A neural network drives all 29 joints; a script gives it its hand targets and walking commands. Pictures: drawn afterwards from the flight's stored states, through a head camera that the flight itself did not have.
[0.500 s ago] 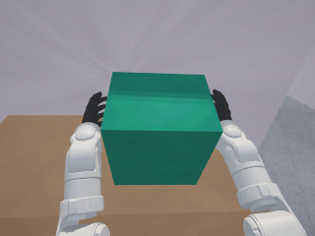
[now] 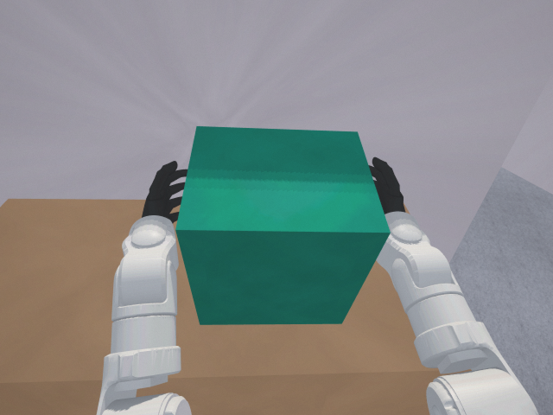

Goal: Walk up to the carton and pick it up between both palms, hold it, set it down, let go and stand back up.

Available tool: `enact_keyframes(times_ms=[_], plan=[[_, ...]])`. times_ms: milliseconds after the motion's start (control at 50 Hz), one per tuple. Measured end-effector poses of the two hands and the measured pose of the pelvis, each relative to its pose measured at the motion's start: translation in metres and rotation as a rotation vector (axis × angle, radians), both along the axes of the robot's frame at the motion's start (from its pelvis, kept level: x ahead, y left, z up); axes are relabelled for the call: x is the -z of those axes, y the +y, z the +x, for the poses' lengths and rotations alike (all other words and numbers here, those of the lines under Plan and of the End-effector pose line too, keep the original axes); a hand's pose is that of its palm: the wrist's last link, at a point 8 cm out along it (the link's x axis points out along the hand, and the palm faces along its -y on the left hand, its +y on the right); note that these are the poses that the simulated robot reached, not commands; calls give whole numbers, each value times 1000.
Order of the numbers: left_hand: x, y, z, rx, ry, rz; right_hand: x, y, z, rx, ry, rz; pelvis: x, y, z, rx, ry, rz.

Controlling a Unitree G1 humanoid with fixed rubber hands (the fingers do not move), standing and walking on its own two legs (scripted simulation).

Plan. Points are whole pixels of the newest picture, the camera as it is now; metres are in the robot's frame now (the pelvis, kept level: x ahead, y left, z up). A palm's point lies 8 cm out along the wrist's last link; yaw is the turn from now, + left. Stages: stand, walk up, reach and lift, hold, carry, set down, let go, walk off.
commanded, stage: hold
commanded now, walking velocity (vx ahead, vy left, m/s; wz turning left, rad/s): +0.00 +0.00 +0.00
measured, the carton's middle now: (275, 232) +0.37 +0.01 +0.14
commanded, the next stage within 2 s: none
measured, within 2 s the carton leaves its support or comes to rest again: neither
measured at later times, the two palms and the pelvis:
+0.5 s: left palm (160, 214) +0.35 +0.17 +0.18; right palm (389, 209) +0.36 -0.15 +0.19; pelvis +0.00 -0.01 +0.00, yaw +0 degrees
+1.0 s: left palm (169, 215) +0.35 +0.15 +0.18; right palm (398, 213) +0.36 -0.17 +0.18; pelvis -0.01 -0.01 +0.00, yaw -1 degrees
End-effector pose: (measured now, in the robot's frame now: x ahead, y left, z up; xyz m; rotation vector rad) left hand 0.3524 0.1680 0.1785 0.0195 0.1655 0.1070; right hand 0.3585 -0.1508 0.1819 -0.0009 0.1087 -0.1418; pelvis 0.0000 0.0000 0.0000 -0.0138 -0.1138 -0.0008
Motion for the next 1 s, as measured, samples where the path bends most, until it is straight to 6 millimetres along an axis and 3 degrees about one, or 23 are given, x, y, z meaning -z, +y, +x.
enact_keyframes(times_ms=[300, 660, 1000], plan=[[-3, -16, -3, 7, 19, 9, 2, -15, -4, 6, 18, 22, 0, -8, -5, 13, -5, 4], [-6, 2, 2, 11, -9, -7, -6, 2, 0, 7, -1, -8, 0, -5, 0, -4, -11, 3], [-6, -15, -2, 0, 11, 13, -1, -15, -3, 2, 12, 9, 0, -7, -6, 16, -6, 2]])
